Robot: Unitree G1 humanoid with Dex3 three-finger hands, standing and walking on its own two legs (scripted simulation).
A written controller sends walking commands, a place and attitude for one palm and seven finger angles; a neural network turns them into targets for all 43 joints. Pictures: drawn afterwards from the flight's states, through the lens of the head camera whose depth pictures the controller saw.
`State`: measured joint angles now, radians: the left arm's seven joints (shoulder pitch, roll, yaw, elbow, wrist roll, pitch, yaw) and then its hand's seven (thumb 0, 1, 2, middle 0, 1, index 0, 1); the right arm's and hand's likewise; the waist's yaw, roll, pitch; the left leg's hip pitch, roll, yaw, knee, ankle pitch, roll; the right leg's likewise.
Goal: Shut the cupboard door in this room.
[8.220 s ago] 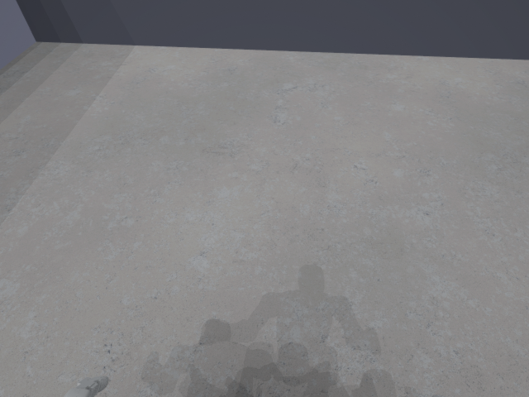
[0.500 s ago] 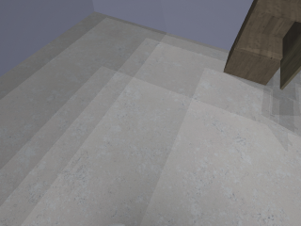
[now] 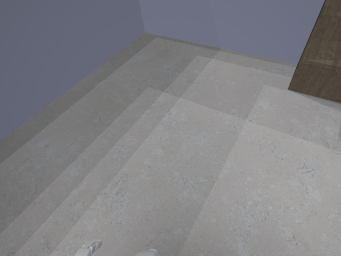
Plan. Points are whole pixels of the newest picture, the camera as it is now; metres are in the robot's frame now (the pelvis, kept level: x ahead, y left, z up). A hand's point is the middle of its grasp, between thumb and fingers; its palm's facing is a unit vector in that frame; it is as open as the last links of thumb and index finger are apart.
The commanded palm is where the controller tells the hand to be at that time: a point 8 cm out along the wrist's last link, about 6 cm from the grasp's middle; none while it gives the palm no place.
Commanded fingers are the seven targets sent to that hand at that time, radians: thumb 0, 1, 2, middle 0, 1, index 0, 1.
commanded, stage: turn or walk to find it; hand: left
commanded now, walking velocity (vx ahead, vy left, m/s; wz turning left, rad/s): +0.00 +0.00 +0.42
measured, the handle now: out of the picture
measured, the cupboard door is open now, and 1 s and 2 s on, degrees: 90 90 90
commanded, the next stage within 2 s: stand and wait in 0.10 s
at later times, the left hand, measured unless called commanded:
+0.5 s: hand out of the picture -0.09 +0.19 -0.18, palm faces +0.22 -0.95 -0.20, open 7.4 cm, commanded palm none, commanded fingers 0.00 0.90 0.90 -0.20 -0.30 -0.20 -0.30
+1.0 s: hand out of the picture -0.03 +0.19 -0.14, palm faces +0.32 -0.90 -0.29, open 7.4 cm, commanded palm none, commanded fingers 0.00 0.90 0.90 -0.20 -0.30 -0.20 -0.30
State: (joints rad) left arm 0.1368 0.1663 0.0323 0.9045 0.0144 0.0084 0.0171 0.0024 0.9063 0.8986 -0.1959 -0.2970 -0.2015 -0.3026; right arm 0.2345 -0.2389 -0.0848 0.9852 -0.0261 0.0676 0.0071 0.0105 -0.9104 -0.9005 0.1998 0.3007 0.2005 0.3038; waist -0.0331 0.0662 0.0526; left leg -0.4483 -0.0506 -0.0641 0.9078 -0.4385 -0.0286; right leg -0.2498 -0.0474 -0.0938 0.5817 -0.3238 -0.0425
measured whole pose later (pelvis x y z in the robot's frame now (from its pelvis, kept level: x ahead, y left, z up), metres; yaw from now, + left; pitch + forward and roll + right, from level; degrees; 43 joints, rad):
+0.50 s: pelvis -0.02 +0.01 +0.00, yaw +7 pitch -1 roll +0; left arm 0.33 0.20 0.03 1.11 0.01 0.03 0.02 0.01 0.91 0.90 -0.20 -0.30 -0.20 -0.30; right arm 0.12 -0.17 -0.02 1.03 -0.01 0.02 -0.01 0.01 -0.91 -0.90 0.20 0.30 0.20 0.30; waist 0.07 -0.04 0.05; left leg -0.16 0.01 0.05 0.51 -0.33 0.01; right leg -0.25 -0.08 -0.19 0.58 -0.33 0.00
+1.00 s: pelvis -0.06 -0.03 +0.00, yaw +19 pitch -1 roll +2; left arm 0.16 0.18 0.04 0.95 0.02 0.01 0.02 0.00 0.91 0.90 -0.20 -0.30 -0.20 -0.30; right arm 0.23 -0.26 -0.09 1.03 -0.02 0.08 0.00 0.01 -0.91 -0.90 0.20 0.30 0.20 0.30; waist -0.02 0.05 0.07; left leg -0.47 -0.02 -0.03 1.11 -0.43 -0.04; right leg -0.20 -0.08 -0.14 0.53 -0.31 -0.02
